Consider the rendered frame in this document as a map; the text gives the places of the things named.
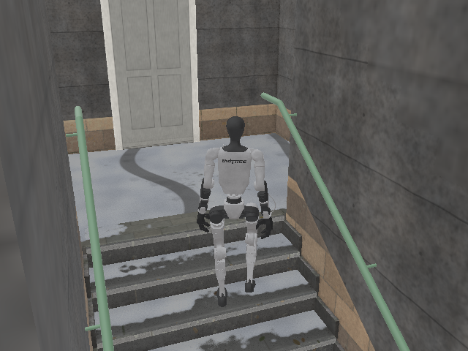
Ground stairs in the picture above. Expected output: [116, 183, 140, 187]
[87, 221, 334, 351]

